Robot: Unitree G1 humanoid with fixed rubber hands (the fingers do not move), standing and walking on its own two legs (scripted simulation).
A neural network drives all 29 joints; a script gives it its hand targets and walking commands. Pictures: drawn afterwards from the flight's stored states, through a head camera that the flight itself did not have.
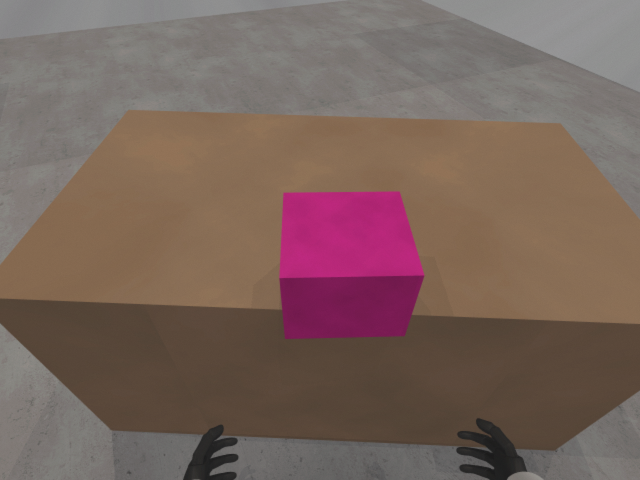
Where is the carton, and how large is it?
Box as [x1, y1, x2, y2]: [279, 191, 424, 338]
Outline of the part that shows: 399,191 283,193 279,279 285,338 404,335 424,275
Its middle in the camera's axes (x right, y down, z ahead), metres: +0.04 +0.04 +0.65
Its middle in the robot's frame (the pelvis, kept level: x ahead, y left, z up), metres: +0.48 -0.01 -0.02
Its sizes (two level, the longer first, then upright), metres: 0.201 0.188 0.160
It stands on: a pedestal, 0.68 m high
